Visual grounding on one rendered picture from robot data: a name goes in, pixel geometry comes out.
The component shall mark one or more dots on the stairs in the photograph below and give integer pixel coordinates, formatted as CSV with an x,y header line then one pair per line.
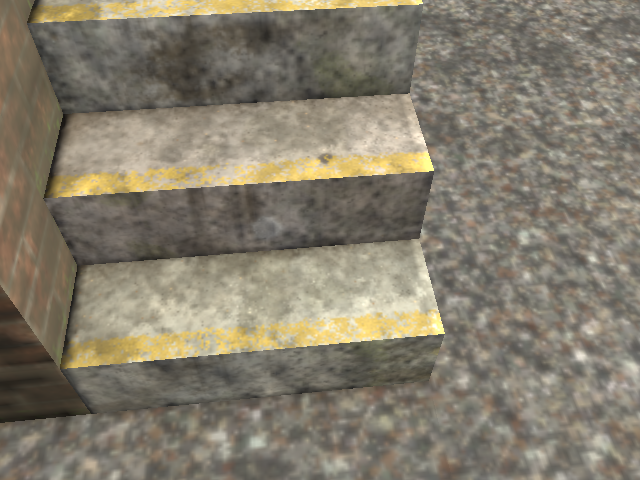
x,y
242,185

